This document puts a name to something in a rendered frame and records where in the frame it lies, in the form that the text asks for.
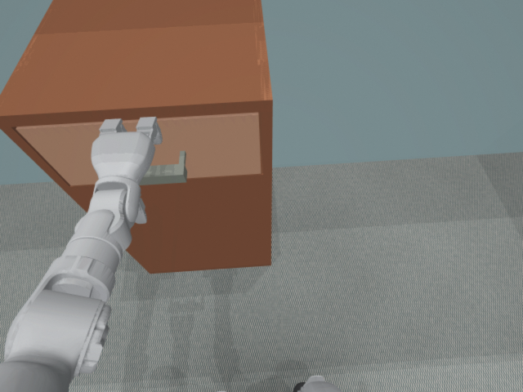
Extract left robot hand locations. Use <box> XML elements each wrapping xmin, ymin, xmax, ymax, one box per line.
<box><xmin>92</xmin><ymin>117</ymin><xmax>163</xmax><ymax>224</ymax></box>

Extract robot left forearm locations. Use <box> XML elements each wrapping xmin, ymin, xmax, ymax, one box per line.
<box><xmin>4</xmin><ymin>176</ymin><xmax>141</xmax><ymax>361</ymax></box>

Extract left robot upper arm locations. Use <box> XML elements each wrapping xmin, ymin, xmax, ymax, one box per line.
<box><xmin>0</xmin><ymin>289</ymin><xmax>112</xmax><ymax>392</ymax></box>

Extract handle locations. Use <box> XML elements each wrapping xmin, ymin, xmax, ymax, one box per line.
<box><xmin>139</xmin><ymin>151</ymin><xmax>187</xmax><ymax>185</ymax></box>

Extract drawer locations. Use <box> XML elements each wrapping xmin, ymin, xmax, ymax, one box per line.
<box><xmin>16</xmin><ymin>113</ymin><xmax>261</xmax><ymax>185</ymax></box>

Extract robot right shin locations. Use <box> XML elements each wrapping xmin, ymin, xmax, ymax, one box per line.
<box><xmin>304</xmin><ymin>376</ymin><xmax>325</xmax><ymax>386</ymax></box>

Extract cabinet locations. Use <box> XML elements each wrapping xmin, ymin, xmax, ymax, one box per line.
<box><xmin>0</xmin><ymin>0</ymin><xmax>273</xmax><ymax>274</ymax></box>

